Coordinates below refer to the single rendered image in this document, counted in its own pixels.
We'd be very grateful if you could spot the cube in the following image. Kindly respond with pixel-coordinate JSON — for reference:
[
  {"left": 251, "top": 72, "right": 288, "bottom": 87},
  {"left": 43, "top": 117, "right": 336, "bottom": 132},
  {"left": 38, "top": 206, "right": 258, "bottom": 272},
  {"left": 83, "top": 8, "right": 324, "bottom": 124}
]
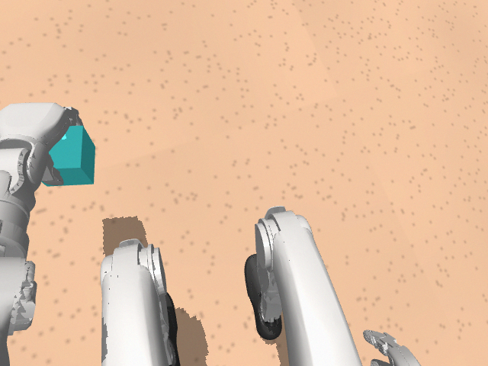
[{"left": 42, "top": 126, "right": 95, "bottom": 187}]

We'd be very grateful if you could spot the left robot hand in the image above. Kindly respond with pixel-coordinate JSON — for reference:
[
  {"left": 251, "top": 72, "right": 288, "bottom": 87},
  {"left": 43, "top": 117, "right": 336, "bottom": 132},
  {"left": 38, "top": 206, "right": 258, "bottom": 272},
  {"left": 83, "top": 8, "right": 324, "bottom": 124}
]
[{"left": 0, "top": 102, "right": 83, "bottom": 185}]

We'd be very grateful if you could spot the right robot foot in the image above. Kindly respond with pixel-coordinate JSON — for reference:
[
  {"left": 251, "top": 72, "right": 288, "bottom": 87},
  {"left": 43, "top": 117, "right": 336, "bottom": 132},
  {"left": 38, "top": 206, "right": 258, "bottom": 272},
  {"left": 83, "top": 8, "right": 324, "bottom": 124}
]
[{"left": 245, "top": 254, "right": 282, "bottom": 340}]

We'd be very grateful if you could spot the left robot arm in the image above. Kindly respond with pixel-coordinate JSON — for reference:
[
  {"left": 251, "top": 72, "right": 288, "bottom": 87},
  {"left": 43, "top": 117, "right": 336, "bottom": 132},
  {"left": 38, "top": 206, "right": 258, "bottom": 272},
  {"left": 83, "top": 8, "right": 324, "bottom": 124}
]
[{"left": 0, "top": 134, "right": 50, "bottom": 366}]

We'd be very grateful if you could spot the right robot hand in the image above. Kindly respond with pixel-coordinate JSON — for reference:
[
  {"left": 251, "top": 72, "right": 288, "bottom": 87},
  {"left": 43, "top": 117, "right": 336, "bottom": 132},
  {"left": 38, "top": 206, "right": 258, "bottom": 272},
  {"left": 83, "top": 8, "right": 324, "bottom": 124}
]
[{"left": 363, "top": 330, "right": 421, "bottom": 366}]

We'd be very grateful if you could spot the left robot foot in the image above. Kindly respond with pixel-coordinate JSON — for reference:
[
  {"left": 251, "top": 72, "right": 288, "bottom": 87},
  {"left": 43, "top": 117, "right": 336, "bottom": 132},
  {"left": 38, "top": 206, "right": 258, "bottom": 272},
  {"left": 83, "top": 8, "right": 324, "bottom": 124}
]
[{"left": 165, "top": 293, "right": 181, "bottom": 366}]

